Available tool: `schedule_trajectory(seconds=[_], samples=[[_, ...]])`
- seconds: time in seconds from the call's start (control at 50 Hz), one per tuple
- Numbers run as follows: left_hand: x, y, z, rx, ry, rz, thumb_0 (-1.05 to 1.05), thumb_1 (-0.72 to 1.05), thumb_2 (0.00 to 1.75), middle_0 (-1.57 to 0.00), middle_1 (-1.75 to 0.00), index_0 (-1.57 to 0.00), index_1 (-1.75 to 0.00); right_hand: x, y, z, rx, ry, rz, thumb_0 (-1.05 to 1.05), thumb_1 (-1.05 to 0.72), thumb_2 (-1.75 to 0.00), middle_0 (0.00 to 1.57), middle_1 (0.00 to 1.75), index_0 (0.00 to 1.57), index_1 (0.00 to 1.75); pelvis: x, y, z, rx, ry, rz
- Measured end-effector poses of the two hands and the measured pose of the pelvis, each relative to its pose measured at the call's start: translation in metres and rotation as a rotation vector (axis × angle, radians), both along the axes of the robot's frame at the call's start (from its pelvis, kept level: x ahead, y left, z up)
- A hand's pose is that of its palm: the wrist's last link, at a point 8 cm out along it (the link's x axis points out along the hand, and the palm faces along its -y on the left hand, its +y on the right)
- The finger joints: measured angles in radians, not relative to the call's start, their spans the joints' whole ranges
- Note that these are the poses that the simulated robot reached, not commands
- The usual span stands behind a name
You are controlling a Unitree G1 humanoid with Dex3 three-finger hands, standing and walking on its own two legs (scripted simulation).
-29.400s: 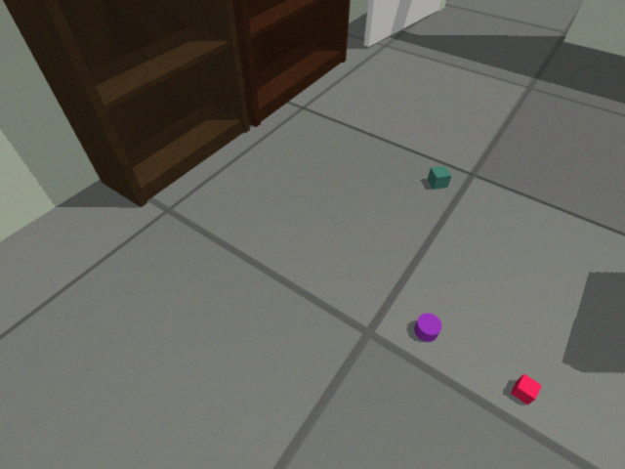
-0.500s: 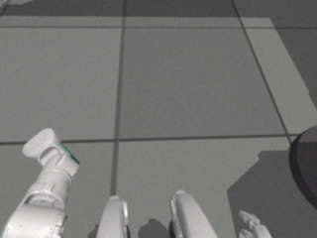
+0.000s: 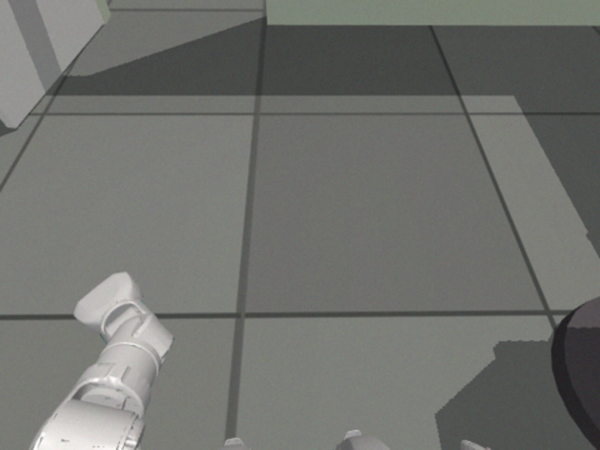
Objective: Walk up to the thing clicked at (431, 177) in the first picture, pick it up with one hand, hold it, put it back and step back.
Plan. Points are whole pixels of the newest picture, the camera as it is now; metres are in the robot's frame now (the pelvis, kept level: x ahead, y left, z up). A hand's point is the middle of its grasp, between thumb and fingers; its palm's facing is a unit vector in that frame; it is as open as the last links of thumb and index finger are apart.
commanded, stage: lift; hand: left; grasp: from above
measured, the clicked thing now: (135, 331) +0.34 +0.25 -0.12
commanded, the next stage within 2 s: hold in 0.16 s
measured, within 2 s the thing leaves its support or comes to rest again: neither
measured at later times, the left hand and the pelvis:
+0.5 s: hand (128, 320) +0.32 +0.22 -0.03, palm faces -0.29 -0.33 -0.90, open 9.9 cm; pelvis +0.00 +0.00 +0.03, yaw +0 degrees
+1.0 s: hand (125, 322) +0.31 +0.22 -0.01, palm faces -0.27 -0.34 -0.90, open 10.0 cm; pelvis +0.00 +0.00 +0.04, yaw +0 degrees
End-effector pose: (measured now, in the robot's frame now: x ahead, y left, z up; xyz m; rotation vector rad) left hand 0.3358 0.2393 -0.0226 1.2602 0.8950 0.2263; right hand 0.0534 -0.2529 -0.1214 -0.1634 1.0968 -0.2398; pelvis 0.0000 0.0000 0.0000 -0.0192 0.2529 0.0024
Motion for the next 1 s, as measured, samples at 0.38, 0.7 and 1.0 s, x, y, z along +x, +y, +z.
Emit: schedule_trajectory(seconds=[0.38, 0.7, 1.0], samples=[[-0.010, -0.013, 0.038, 0.003, -0.012, 0.009, 0.01, 0.03, 0.42, -0.69, -0.49, -0.74, -0.45, 0.030, 0.002, 0.031, 0.046, -0.089, 0.067, 0.01, -0.89, -0.89, 0.20, 0.30, 0.20, 0.30, 0.007, 0.001, 0.027, 0.016, -0.100, -0.003], [-0.024, -0.013, 0.058, 0.008, -0.014, 0.025, 0.01, 0.03, 0.42, -0.70, -0.48, -0.74, -0.47, 0.050, 0.008, 0.043, 0.087, -0.174, 0.126, 0.01, -0.90, -0.90, 0.20, 0.30, 0.19, 0.30, 0.000, 0.001, 0.035, 0.023, -0.155, -0.005], [-0.027, -0.018, 0.071, -0.002, -0.041, 0.026, 0.00, 0.01, 0.43, -0.72, -0.47, -0.74, -0.48, 0.064, 0.013, 0.049, 0.106, -0.208, 0.156, 0.01, -0.91, -0.90, 0.20, 0.30, 0.19, 0.30, 0.000, 0.000, 0.039, 0.025, -0.179, -0.005]])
